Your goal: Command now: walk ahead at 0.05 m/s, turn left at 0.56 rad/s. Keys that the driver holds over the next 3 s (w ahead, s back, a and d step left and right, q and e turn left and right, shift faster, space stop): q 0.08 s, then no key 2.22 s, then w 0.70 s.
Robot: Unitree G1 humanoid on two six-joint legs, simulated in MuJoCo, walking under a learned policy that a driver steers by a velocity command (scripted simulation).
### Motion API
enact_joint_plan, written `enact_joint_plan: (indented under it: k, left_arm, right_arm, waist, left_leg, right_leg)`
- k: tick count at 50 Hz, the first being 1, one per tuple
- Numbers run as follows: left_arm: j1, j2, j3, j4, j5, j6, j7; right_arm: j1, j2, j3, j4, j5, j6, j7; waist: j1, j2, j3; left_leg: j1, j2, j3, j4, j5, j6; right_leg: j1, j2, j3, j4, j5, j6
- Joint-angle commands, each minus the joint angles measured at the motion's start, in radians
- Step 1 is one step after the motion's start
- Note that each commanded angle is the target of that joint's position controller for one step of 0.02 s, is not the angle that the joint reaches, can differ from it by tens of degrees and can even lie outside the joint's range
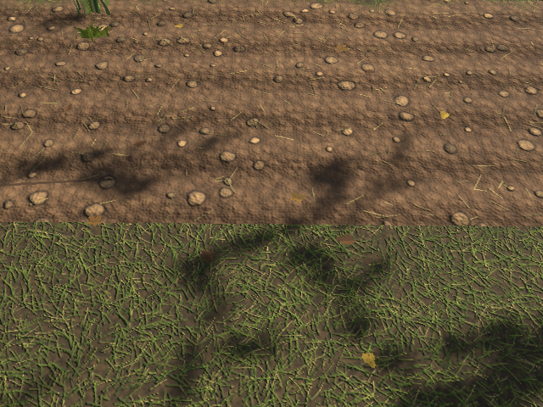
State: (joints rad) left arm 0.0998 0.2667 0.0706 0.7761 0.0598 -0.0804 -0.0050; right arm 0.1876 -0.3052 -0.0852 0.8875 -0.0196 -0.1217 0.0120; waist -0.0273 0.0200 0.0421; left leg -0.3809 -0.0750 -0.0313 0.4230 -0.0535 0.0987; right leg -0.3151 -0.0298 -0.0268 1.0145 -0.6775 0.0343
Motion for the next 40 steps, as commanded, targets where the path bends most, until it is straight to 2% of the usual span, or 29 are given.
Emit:
enact_joint_plan:
  k: [1,2,3,4,7,11,13,15,17,18,19,20,21,22,23,24,25,27,28,29,30,31,32,33,34,35,36,38,40]
  left_arm:
    - [0.145,0.085,0.023,-0.034,0.019,0.006,0.034]
    - [0.181,0.062,0.013,-0.019,0.0,0.015,0.03]
    - [0.193,0.056,0.006,-0.008,-0.017,0.027,0.024]
    - [0.194,0.073,0.008,-0.005,-0.022,0.038,0.019]
    - [0.168,0.105,0.008,0.005,-0.017,0.056,0.022]
    - [0.115,0.114,0.0,0.015,-0.016,0.038,0.031]
    - [0.134,0.117,-0.004,0.03,-0.021,0.028,0.026]
    - [0.156,0.115,-0.007,0.035,-0.04,0.018,0.014]
    - [0.17,0.099,-0.02,0.018,-0.06,0.005,0.002]
    - [0.206,0.11,-0.025,0.005,-0.063,-0.007,-0.002]
    - [0.191,0.205,-0.007,0.005,-0.055,-0.024,-0.017]
    - [0.176,0.219,0.008,-0.01,-0.036,-0.035,-0.02]
    - [0.202,0.223,0.015,-0.023,-0.025,-0.041,-0.012]
    - [0.183,0.194,0.009,-0.038,-0.019,-0.049,-0.007]
    - [0.143,0.124,-0.017,-0.054,-0.031,-0.059,-0.009]
    - [0.096,0.096,-0.025,-0.071,-0.052,-0.062,-0.011]
    - [0.078,0.093,-0.028,-0.081,-0.063,-0.062,-0.014]
    - [0.09,0.126,-0.023,-0.072,-0.076,-0.059,-0.03]
    - [0.133,0.133,-0.022,-0.053,-0.083,-0.054,-0.044]
    - [0.154,0.136,-0.024,-0.033,-0.094,-0.043,-0.069]
    - [0.132,0.154,-0.019,-0.027,-0.09,-0.029,-0.1]
    - [0.123,0.15,-0.017,-0.027,-0.079,-0.02,-0.123]
    - [0.164,0.103,-0.025,-0.028,-0.08,-0.02,-0.133]
    - [0.246,0.131,-0.013,-0.016,-0.075,-0.024,-0.118]
    - [0.18,0.158,-0.004,-0.025,-0.073,-0.021,-0.104]
    - [0.133,0.166,0.001,-0.045,-0.06,-0.019,-0.094]
    - [0.118,0.167,0.002,-0.045,-0.056,-0.019,-0.088]
    - [0.103,0.146,-0.003,-0.036,-0.067,-0.021,-0.087]
    - [0.073,0.138,-0.002,-0.045,-0.07,-0.022,-0.092]
  right_arm:
    - [0.016,-0.1,-0.021,-0.058,0.001,0.003,-0.004]
    - [-0.011,-0.122,-0.028,-0.078,-0.005,-0.002,0.003]
    - [-0.032,-0.144,-0.035,-0.096,-0.006,-0.01,0.009]
    - [-0.03,-0.155,-0.039,-0.109,-0.004,-0.017,0.015]
    - [0.024,-0.14,-0.033,-0.12,0.005,-0.033,0.02]
    - [0.07,-0.124,-0.018,-0.139,0.02,-0.019,0.019]
    - [0.054,-0.12,-0.011,-0.15,0.022,-0.007,0.02]
    - [0.021,-0.116,-0.001,-0.148,0.023,0.008,0.028]
    - [0.028,-0.076,0.021,-0.128,0.015,0.021,0.041]
    - [0.043,-0.037,0.038,-0.12,0.013,0.028,0.046]
    - [0.025,-0.011,0.042,-0.163,-0.002,0.029,0.047]
    - [-0.035,-0.097,0.011,-0.148,-0.05,0.038,0.031]
    - [-0.064,-0.111,0.001,-0.144,-0.064,0.047,0.009]
    - [-0.044,-0.109,-0.003,-0.125,-0.057,0.051,-0.009]
    - [-0.027,-0.083,-0.003,-0.113,-0.052,0.051,-0.024]
    - [-0.02,-0.064,0.001,-0.108,-0.051,0.048,-0.027]
    - [-0.003,-0.047,0.002,-0.094,-0.047,0.045,-0.018]
    - [0.005,-0.01,0.011,-0.071,-0.035,0.051,0.016]
    - [-0.027,0.014,0.019,-0.071,-0.024,0.055,0.036]
    - [-0.037,0.023,0.026,-0.067,-0.001,0.057,0.056]
    - [-0.031,0.011,0.027,-0.06,0.024,0.054,0.069]
    - [-0.03,-0.042,0.015,-0.063,0.035,0.049,0.066]
    - [-0.047,-0.107,0.005,-0.081,0.035,0.042,0.055]
    - [-0.119,-0.142,0.0,-0.098,0.023,0.039,0.056]
    - [-0.11,-0.14,-0.005,-0.09,-0.001,0.046,0.061]
    - [-0.107,-0.138,-0.006,-0.075,0.003,0.049,0.063]
    - [-0.122,-0.118,-0.002,-0.08,0.014,0.051,0.063]
    - [-0.114,-0.087,0.006,-0.074,0.02,0.055,0.062]
    - [-0.1,-0.099,0.003,-0.058,0.019,0.054,0.059]
  waist:
    - [0.078,0.026,-0.111]
    - [0.095,0.014,-0.114]
    - [0.093,0.012,-0.101]
    - [0.081,0.024,-0.102]
    - [0.025,0.053,-0.084]
    - [-0.036,0.063,-0.08]
    - [-0.035,0.061,-0.083]
    - [-0.008,0.051,-0.083]
    - [0.016,0.054,-0.116]
    - [0.03,0.027,-0.157]
    - [0.003,-0.188,-0.092]
    - [0.032,-0.111,-0.048]
    - [0.06,-0.092,-0.059]
    - [0.045,-0.091,-0.046]
    - [0.017,-0.114,-0.026]
    - [-0.01,-0.125,-0.022]
    - [-0.021,-0.106,-0.024]
    - [-0.02,-0.065,-0.007]
    - [0.004,-0.059,-0.016]
    - [-0.009,-0.031,-0.029]
    - [-0.026,-0.041,-0.052]
    - [-0.025,-0.068,-0.092]
    - [0.002,-0.027,-0.151]
    - [0.065,0.005,-0.168]
    - [0.033,0.001,-0.136]
    - [0.036,0.002,-0.101]
    - [0.034,-0.01,-0.086]
    - [0.016,-0.026,-0.065]
    - [0.012,-0.019,-0.063]
  left_leg:
    - [0.11,0.24,-0.347,-0.265,0.176,0.215]
    - [0.074,0.224,-0.316,-0.286,0.126,0.193]
    - [0.04,0.206,-0.292,-0.298,0.077,0.178]
    - [0.035,0.201,-0.298,-0.303,0.016,0.166]
    - [0.094,0.241,-0.345,-0.276,-0.136,0.156]
    - [0.19,0.275,-0.418,-0.228,-0.268,0.158]
    - [0.199,0.271,-0.427,-0.203,-0.291,0.158]
    - [0.164,0.254,-0.423,-0.171,-0.275,0.155]
    - [0.131,0.228,-0.428,-0.138,-0.187,0.12]
    - [0.115,0.19,-0.389,-0.079,-0.176,0.071]
    - [-0.036,0.022,-0.182,0.025,-0.322,-0.059]
    - [-0.128,0.014,-0.113,0.15,-0.407,-0.119]
    - [-0.158,0.028,-0.103,0.283,-0.459,-0.137]
    - [-0.171,0.047,-0.1,0.399,-0.454,-0.145]
    - [-0.156,0.054,-0.121,0.458,-0.431,-0.158]
    - [-0.14,0.064,-0.1,0.512,-0.411,-0.172]
    - [-0.107,0.08,-0.064,0.512,-0.383,-0.182]
    - [-0.021,0.127,0.026,0.338,-0.298,-0.21]
    - [0.029,0.136,0.052,0.235,-0.26,-0.226]
    - [0.098,0.137,0.068,0.095,-0.131,-0.227]
    - [0.189,0.131,0.068,0.012,0.021,-0.222]
    - [0.229,0.131,0.049,0.01,0.082,-0.203]
    - [0.249,0.174,0.004,0.04,0.254,-0.152]
    - [0.223,0.169,0.014,0.085,0.209,-0.09]
    - [0.149,0.161,0.01,0.05,0.103,-0.085]
    - [0.107,0.155,0.003,0.03,0.034,-0.088]
    - [0.109,0.151,-0.003,0.022,-0.011,-0.094]
    - [0.143,0.152,-0.007,0.016,-0.062,-0.103]
    - [0.143,0.146,-0.004,0.004,-0.078,-0.104]
  right_leg:
    - [-0.005,-0.03,0.091,-0.038,0.107,-0.028]
    - [0.044,-0.012,0.071,-0.071,0.177,-0.022]
    - [0.071,0.006,0.052,-0.105,0.222,-0.011]
    - [0.082,0.013,0.05,-0.124,0.259,0.006]
    - [0.021,-0.02,0.063,-0.18,0.302,0.042]
    - [-0.041,-0.029,0.053,-0.312,0.297,0.041]
    - [-0.012,-0.013,0.028,-0.418,0.326,0.027]
    - [0.075,0.012,-0.006,-0.587,0.442,-0.004]
    - [0.185,-0.013,0.024,-0.697,0.562,-0.071]
    - [0.244,-0.094,0.1,-0.727,0.616,-0.161]
    - [0.237,-0.256,0.336,-0.804,0.659,-0.346]
    - [0.272,-0.311,0.392,-0.83,0.56,-0.387]
    - [0.294,-0.297,0.375,-0.835,0.514,-0.369]
    - [0.279,-0.281,0.353,-0.839,0.541,-0.338]
    - [0.254,-0.253,0.326,-0.831,0.59,-0.304]
    - [0.238,-0.231,0.289,-0.82,0.655,-0.289]
    - [0.218,-0.201,0.237,-0.808,0.699,-0.272]
    - [0.182,-0.128,0.14,-0.758,0.75,-0.225]
    - [0.187,-0.109,0.123,-0.707,0.816,-0.204]
    - [0.194,-0.104,0.119,-0.639,0.911,-0.183]
    - [0.168,-0.1,0.125,-0.589,1.009,-0.171]
    - [0.175,-0.104,0.148,-0.565,1.068,-0.156]
    - [0.208,-0.083,0.145,-0.552,1.005,-0.116]
    - [0.222,-0.037,0.093,-0.572,0.913,-0.097]
    - [0.244,-0.009,0.054,-0.554,0.793,-0.086]
    - [0.232,-0.013,0.05,-0.547,0.747,-0.087]
    - [0.209,-0.026,0.062,-0.559,0.713,-0.1]
    - [0.158,-0.031,0.076,-0.596,0.624,-0.115]
    - [0.173,-0.026,0.076,-0.601,0.617,-0.114]
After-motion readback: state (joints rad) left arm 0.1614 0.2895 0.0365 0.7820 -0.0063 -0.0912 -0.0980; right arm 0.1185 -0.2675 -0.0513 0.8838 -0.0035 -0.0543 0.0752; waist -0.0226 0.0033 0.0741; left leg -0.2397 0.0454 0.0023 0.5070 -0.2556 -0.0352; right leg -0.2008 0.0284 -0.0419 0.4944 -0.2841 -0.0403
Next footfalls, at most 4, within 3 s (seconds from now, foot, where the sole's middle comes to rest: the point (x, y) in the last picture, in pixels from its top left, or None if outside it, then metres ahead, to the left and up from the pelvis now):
0.34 right None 0.10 -0.16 -0.77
0.62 left None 0.08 0.08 -0.77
2.62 left None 0.19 0.11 -0.77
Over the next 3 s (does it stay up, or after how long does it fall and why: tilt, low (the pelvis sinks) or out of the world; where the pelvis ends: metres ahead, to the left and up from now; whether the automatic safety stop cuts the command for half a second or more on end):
stays up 0.29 0.03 -0.02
